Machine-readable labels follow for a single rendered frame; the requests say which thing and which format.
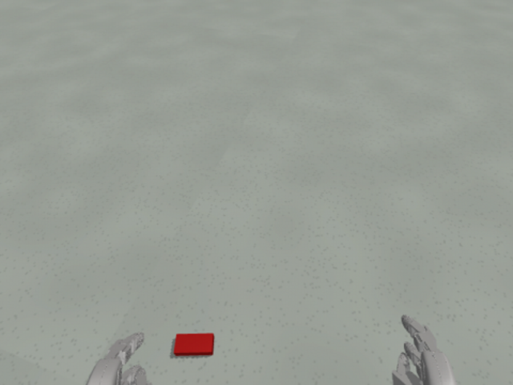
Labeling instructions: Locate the right robot hand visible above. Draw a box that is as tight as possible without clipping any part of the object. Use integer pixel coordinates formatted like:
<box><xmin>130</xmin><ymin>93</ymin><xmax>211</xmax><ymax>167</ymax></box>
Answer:
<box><xmin>392</xmin><ymin>314</ymin><xmax>457</xmax><ymax>385</ymax></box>

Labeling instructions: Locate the left robot hand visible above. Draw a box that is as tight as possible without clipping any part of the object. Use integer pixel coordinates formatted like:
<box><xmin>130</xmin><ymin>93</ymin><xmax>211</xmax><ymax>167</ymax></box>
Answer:
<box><xmin>86</xmin><ymin>332</ymin><xmax>151</xmax><ymax>385</ymax></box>

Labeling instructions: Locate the small box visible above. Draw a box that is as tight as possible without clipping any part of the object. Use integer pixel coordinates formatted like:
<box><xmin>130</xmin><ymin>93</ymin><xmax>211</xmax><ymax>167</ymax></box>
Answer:
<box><xmin>174</xmin><ymin>333</ymin><xmax>214</xmax><ymax>356</ymax></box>

